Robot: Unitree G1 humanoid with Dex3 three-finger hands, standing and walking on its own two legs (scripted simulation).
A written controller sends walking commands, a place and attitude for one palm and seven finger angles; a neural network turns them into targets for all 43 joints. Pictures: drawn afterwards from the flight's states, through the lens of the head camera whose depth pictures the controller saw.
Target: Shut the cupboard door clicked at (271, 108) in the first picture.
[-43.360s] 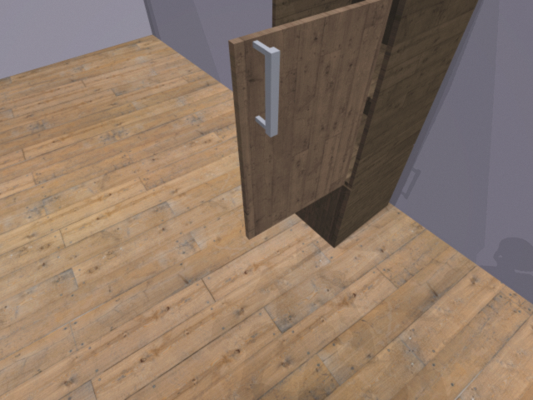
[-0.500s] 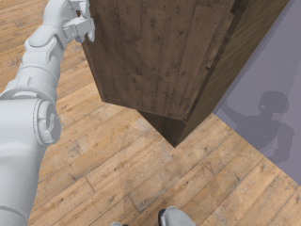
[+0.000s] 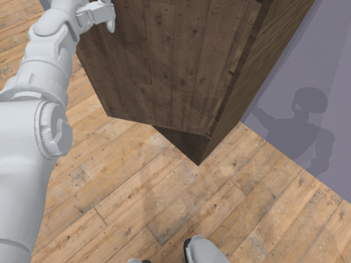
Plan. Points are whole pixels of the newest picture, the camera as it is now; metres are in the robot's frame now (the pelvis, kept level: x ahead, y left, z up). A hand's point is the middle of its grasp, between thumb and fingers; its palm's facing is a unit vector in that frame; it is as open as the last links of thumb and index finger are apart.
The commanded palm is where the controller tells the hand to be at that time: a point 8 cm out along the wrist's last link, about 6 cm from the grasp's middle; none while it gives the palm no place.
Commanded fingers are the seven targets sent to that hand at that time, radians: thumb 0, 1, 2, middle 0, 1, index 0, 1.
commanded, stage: push the door shut along its arc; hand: left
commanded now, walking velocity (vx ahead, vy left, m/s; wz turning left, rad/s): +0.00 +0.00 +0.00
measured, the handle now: (55, 0) +0.62 +0.11 +0.18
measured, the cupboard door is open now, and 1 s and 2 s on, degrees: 31 26 26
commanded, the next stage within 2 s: pull the fist back off the door in 0.18 s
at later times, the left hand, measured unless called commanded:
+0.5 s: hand out of the picture +0.60 +0.00 +0.19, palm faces +0.04 -1.00 +0.01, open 3.1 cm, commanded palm +0.57 +0.04 +0.19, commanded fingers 0.00 0.90 0.90 -1.30 -1.50 -1.30 -1.50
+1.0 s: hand (115, 42) +0.51 +0.01 +0.17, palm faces -0.05 -1.00 -0.01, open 3.1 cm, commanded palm +0.49 +0.05 +0.19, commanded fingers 0.00 0.90 0.90 -1.30 -1.50 -1.30 -1.50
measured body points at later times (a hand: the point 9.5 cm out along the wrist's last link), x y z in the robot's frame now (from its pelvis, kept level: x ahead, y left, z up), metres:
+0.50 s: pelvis -0.01 -0.01 -0.01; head +0.14 -0.02 +0.42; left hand +0.59 +0.05 +0.19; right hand -0.10 -0.26 -0.11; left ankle -0.04 +0.11 -0.71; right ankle +0.00 -0.12 -0.71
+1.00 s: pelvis -0.01 +0.00 +0.01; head +0.07 -0.01 +0.45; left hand +0.51 +0.06 +0.17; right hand -0.03 -0.27 -0.12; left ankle -0.04 +0.11 -0.71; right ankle +0.00 -0.12 -0.71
